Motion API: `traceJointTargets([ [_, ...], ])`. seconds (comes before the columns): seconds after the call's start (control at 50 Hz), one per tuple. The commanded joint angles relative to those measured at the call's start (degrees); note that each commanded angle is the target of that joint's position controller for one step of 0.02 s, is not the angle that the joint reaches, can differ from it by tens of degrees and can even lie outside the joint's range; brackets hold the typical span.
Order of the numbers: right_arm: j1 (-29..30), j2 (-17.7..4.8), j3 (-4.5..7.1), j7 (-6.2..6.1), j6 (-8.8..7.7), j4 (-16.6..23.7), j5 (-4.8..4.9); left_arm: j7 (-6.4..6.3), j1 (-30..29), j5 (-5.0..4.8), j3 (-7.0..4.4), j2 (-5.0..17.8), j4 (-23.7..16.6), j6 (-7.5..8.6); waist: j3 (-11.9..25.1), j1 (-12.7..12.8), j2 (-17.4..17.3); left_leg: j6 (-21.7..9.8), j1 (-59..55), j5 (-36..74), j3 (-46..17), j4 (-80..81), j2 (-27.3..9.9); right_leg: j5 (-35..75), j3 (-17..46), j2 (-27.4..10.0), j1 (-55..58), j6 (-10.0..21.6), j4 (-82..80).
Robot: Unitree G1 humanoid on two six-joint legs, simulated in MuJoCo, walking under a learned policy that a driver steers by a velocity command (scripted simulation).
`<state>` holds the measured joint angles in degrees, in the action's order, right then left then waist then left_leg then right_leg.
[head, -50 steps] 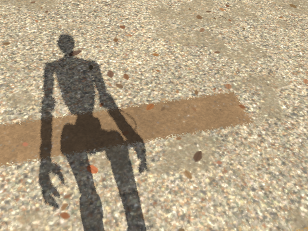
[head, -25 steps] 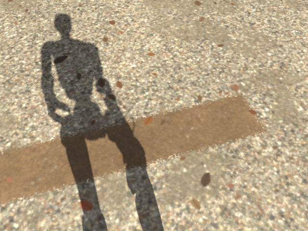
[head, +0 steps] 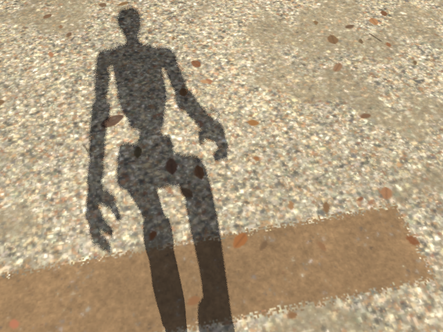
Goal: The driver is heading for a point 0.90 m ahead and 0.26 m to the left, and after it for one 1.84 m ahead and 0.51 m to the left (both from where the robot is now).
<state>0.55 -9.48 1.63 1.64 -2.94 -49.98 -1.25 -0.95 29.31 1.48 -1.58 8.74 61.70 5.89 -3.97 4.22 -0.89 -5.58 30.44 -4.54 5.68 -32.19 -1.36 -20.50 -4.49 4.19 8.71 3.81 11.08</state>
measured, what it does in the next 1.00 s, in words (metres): walks ahead: left foot, then right foot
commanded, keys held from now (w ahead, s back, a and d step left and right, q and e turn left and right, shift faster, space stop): w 0.54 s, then w+q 0.46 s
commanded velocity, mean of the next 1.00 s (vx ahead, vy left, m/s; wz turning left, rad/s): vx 0.50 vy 0.00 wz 0.15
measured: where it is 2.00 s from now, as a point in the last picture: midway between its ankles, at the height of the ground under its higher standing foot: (189, 164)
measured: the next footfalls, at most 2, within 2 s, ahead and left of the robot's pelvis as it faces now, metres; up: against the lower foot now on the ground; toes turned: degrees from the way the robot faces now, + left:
left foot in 0.04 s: +0.20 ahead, +0.09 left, +0.00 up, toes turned +4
right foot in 0.60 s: +0.51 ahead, -0.09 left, +0.00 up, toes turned -3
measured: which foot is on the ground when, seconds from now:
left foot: up 0.00-0.02, down 0.04-0.62, up 0.64-1.00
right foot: down 0.00-0.06, up 0.08-0.58, down 0.60-1.00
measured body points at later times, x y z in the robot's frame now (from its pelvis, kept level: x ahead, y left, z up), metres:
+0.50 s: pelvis +0.27 +0.02 +0.01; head +0.30 +0.02 +0.46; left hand +0.45 +0.23 -0.12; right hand +0.18 -0.20 -0.13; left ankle +0.16 +0.08 -0.73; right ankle +0.44 -0.10 -0.69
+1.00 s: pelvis +0.54 -0.01 +0.01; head +0.56 -0.01 +0.46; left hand +0.45 +0.21 -0.13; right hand +0.71 -0.22 -0.13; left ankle +0.67 +0.15 -0.68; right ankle +0.47 -0.08 -0.73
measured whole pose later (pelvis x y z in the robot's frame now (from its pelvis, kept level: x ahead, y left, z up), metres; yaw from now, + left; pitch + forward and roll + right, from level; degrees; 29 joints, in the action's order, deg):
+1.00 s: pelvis +0.54 -0.01 +0.01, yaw +11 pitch +0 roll -1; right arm -7.4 -11.4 3.5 2.6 -0.6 -52.2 -1.6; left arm -1.2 24.3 0.9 -2.5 9.7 59.1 6.5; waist -2.9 1.4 -1.9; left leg -4.2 36.9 -0.4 3.3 -45.7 -5.1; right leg -16.0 -15.4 2.1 2.4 3.3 13.3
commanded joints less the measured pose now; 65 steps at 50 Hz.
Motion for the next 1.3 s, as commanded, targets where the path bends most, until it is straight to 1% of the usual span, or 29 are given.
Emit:
traceJointTargets([
  [0.02,-13.2,-6.6,2.56,-1.22,-1.57,-1.5,-0.29,-0.54,0.8,0.11,-1.75,9.6,-0.8,-0.04,5.3,-9.0,5.2,-3.3,-14.6,-2.9,1.7,5.2,4.6,62.3,3.3,-15.4,-0.8,4.9,19.9],
  [0.04,-22.9,-9.0,3.59,-1.78,-2.05,-4.5,-1.37,-0.36,-0.1,-0.5,-1.51,9.0,-1.5,-0.05,10.6,-12.8,3.8,-5.3,-29.1,-2.0,-2.8,6.0,0.1,51.2,2.1,-13.5,-10.1,4.1,32.4],
  [0.06,-30.6,-15.4,5.36,-2.15,-2.11,-5.2,-2.89,0.42,4.7,-3.01,-0.3,3.6,-3.3,-0.08,19.7,-12.2,-7.3,-12.4,-48.3,-6.8,-27.5,7.2,-17.9,22.3,-1.5,-5.8,-30.2,1.4,55.6],
  [0.08,-28.2,-14.5,5.38,-1.23,-1.19,-5.3,-0.96,0.53,5.0,-2.38,-1.36,6.3,-2.7,-0.22,22.0,-10.7,-7.0,-15.4,-48.8,-8.1,-44.7,15.4,-23.0,-8.2,4.8,0.1,-39.5,1.6,66.7],
  [0.1,-21.0,-12.4,4.71,-0.93,-0.97,-4.5,0.37,0.48,-0.8,-1.29,-1.93,7.6,-4.3,-0.5,12.0,-7.8,-2.8,-13.0,-39.9,-12.9,-36.0,17.1,-20.3,-3.3,7.6,-4.2,-43.8,2.2,67.3],
  [0.12,-16.7,-8.6,3.66,-0.68,-1.29,-3.8,0.54,0.78,-4.7,-0.87,-1.79,7.1,-5.3,-0.2,5.9,-6.7,-0.4,-11.1,-31.5,-11.2,-29.5,19.9,-18.2,1.0,7.5,-6.2,-43.5,2.1,63.9],
  [0.16,-15.5,-4.2,2.25,-1.01,-2.09,-5.1,0.52,1.21,-5.5,0.29,-1.82,5.1,-5.3,-1.14,1.1,-3.3,-0.9,-6.9,-21.8,-4.6,-19.8,23.0,-12.7,4.5,6.9,-9.1,-38.7,1.6,57.1],
  [0.22,-20.1,-5.2,2.09,-1.49,-3.29,-7.3,0.6,2.12,-5.3,0.84,-1.79,3.6,-5.2,-2.79,1.0,-1.8,-1.7,-6.3,-20.1,4.2,-14.3,24.2,-10.4,6.6,5.2,-9.5,-37.5,0.1,53.6],
  [0.28,-23.5,-6.8,2.15,-1.52,-3.43,-8.2,0.62,2.5,-13.0,0.66,-1.93,4.5,-7.9,-3.45,-1.0,-2.8,-2.1,-5.9,-21.9,7.0,-11.6,25.8,-9.4,12.2,3.7,-10.7,-43.9,-1.3,48.2],
  [0.4,-30.1,-6.4,1.39,-1.76,-3.38,-9.6,0.55,2.74,-26.7,-0.27,-1.09,4.0,-12.3,-3.23,-2.3,-6.3,-3.0,-4.4,-27.9,16.3,-7.9,25.4,-8.1,20.7,0.5,-9.1,-45.9,-2.2,31.2],
  [0.5,-33.1,-7.1,1.44,-2.55,-3.13,-11.2,-0.15,2.55,-32.3,-0.31,-0.98,4.8,-14.7,-2.53,-3.1,-7.3,-3.4,-5.5,-36.9,23.3,-7.7,21.9,-11.1,17.5,-0.3,-7.2,-45.6,0.2,23.4],
  [0.54,-31.3,-7.9,1.67,-2.9,-3.02,-11.2,-0.36,2.26,-29.9,-0.28,-1.37,5.6,-14.4,-2.0,-1.9,-5.3,-3.6,-4.8,-38.3,33.7,-6.6,17.4,-11.7,13.2,-1.0,-5.3,-40.4,2.1,20.8],
  [0.58,-29.7,-8.6,1.83,-2.85,-2.67,-11.1,-0.27,1.39,-18.1,-0.1,-2.56,7.4,-10.7,-1.16,4.0,-0.1,-3.0,-3.4,-36.3,43.4,-6.2,3.6,-10.0,12.1,-1.8,-1.9,-25.3,4.1,16.3],
  [0.6,-28.7,-8.0,1.55,-2.62,-2.63,-10.3,0.33,0.79,-7.9,0.91,-3.57,9.8,-7.7,-0.47,9.8,3.8,-1.2,-2.5,-27.6,33.4,-5.2,-8.6,-7.7,14.0,2.1,-5.8,-10.3,5.8,14.7],
  [0.62,-31.3,-3.3,0.36,-2.01,-2.65,-8.0,2.46,0.23,-0.2,2.55,-5.07,15.9,-7.1,-0.17,18.5,4.0,8.3,-0.2,-10.0,6.2,-1.8,-29.0,-1.0,7.5,23.5,-22.9,7.0,10.3,12.4],
  [0.64,-34.7,-4.7,1.27,-2.22,-2.26,-8.8,2.73,1.04,-2.3,1.11,-5.46,16.6,-7.4,-1.14,22.2,1.7,11.9,-0.2,-0.1,-24.6,-5.4,-42.0,5.3,7.0,41.1,-30.5,9.0,14.1,5.4],
  [0.66,-30.1,-7.4,2.11,-2.39,-1.7,-8.3,1.44,1.36,-9.0,-0.18,-4.59,13.2,-8.5,-1.55,13.7,-0.8,4.8,-0.7,2.8,-20.0,-9.0,-43.7,0.9,2.4,33.4,-27.9,0.4,11.9,4.1],
  [0.68,-26.1,-6.0,1.91,-2.06,-1.76,-7.4,0.99,1.56,-13.8,-0.46,-3.47,9.2,-9.3,-1.2,6.5,-1.8,2.4,-0.6,2.9,-15.7,-8.9,-41.2,-1.2,2.6,25.9,-25.5,-8.5,10.1,1.0],
  [0.72,-24.7,-4.2,2.09,-1.47,-0.71,-7.1,-0.16,1.08,-15.4,-0.42,-2.33,5.6,-8.4,-0.35,1.0,-4.5,3.6,-0.2,-0.5,-12.1,-8.7,-35.6,-3.9,8.3,15.4,-20.7,-17.7,5.7,-2.3],
  [0.84,-18.3,-3.0,2.53,0.09,2.02,-3.9,-0.44,0.25,-9.1,-0.63,-2.45,7.2,-6.3,1.4,-0.2,-5.8,4.3,1.3,6.2,-2.8,-6.6,-31.5,-4.9,21.6,2.5,-18.3,-16.4,3.6,-3.8],
  [1.02,-1.3,-2.7,1.35,1.45,1.65,3.2,-0.52,-0.95,-1.7,-0.45,-2.24,8.6,-4.0,0.86,-3.0,-2.3,4.6,0.1,6.3,4.0,1.5,-7.2,-2.2,37.4,-7.7,-19.0,-6.6,2.6,-1.0],
  [1.12,-9.0,-5.7,2.82,0.88,1.69,2.0,-0.9,-1.68,-3.4,0.04,-3.22,11.9,-4.4,-0.86,2.9,-7.0,7.4,-5.5,-5.9,-9.2,5.4,-3.9,4.9,67.6,-11.5,-20.5,-0.7,2.6,17.5],
  [1.16,-22.1,-9.6,4.8,0.05,0.86,-1.7,-1.59,-0.89,-5.4,-0.32,-3.59,13.1,-6.0,-1.65,10.1,-13.1,4.0,-9.0,-24.4,-9.2,0.8,4.8,5.7,54.5,-12.1,-19.3,-10.1,0.9,41.4],
  [1.18,-24.5,-15.8,6.49,-0.64,0.66,-1.8,-2.05,-0.27,-4.7,-0.92,-2.59,8.0,-8.9,-1.57,14.9,-12.0,-5.6,-14.3,-39.7,-12.3,-21.0,6.3,-10.0,15.2,-11.5,-13.5,-29.3,-1.5,61.0],
  [1.2,-23.4,-19.1,7.04,-0.48,1.33,-0.5,-0.64,0.66,-7.7,-1.24,-2.79,8.4,-13.2,-0.98,17.9,-10.0,-9.3,-21.4,-46.7,-10.7,-49.3,15.8,-19.1,-11.2,-0.6,-2.1,-46.5,-3.5,74.3],
  [1.22,-21.8,-17.3,6.52,-0.85,1.8,-1.0,0.26,0.95,-14.7,-0.7,-2.96,10.1,-14.5,-0.35,10.2,-10.2,-0.9,-18.7,-41.9,-9.6,-40.4,17.6,-17.5,-4.9,5.6,-6.9,-52.8,-2.9,72.6],
  [1.24,-19.1,-14.6,5.77,-1.17,1.66,-1.0,0.68,1.14,-15.1,-1.19,-2.69,9.8,-15.0,0.41,5.2,-8.1,0.8,-16.2,-34.6,-4.8,-33.9,18.6,-15.8,0.4,5.4,-8.9,-51.5,-2.7,67.7],
  [1.26,-16.4,-12.3,5.12,-1.34,1.28,-0.6,0.62,0.95,-13.6,-0.95,-2.76,9.5,-13.9,0.42,2.6,-5.2,3.9,-13.2,-29.0,2.0,-28.4,19.2,-12.5,2.6,5.6,-10.6,-47.8,-2.8,62.3],
  [1.3,-14.6,-10.2,4.18,-1.8,0.16,0.0,1.37,1.11,-11.3,1.06,-2.67,8.8,-13.4,-1.72,3.2,-2.5,2.3,-11.1,-23.5,10.4,-21.6,19.6,-7.9,3.6,5.9,-11.8,-41.5,-4.4,57.0],
])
